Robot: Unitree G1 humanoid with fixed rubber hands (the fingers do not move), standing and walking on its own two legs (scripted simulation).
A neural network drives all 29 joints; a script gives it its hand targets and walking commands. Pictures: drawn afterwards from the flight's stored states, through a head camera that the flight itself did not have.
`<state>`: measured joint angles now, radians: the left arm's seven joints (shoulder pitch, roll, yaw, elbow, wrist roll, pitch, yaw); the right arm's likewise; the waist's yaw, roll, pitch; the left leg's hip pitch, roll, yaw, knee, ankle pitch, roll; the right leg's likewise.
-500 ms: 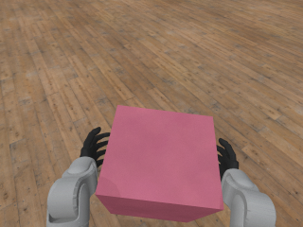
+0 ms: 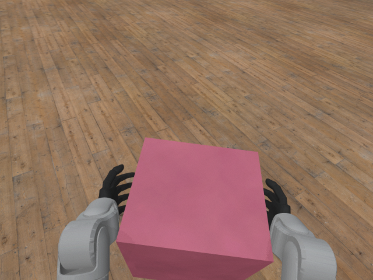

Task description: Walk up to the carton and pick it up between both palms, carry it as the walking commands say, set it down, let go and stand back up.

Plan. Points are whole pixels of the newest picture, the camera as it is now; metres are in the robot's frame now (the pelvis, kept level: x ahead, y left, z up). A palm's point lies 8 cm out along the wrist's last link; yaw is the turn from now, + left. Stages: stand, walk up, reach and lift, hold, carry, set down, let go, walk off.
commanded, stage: carry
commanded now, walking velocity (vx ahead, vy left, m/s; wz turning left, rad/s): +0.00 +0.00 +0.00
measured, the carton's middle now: (190, 219) +0.25 +0.00 +0.02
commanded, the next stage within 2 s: none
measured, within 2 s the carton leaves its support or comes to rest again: neither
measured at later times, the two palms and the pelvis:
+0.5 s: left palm (116, 196) +0.26 +0.15 +0.07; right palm (271, 209) +0.25 -0.16 +0.07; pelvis +0.01 +0.00 +0.00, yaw +0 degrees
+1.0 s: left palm (119, 193) +0.27 +0.15 +0.06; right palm (268, 208) +0.26 -0.16 +0.05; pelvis +0.01 +0.00 +0.00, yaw +0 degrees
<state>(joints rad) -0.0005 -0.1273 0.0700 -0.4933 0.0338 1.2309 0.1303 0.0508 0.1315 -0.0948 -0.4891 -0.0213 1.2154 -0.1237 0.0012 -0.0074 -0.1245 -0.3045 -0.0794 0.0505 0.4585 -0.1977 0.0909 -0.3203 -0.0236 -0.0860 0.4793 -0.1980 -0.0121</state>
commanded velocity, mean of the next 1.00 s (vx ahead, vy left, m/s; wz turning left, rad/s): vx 0.00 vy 0.00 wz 0.00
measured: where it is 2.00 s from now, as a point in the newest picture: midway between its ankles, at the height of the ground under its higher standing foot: outside the picture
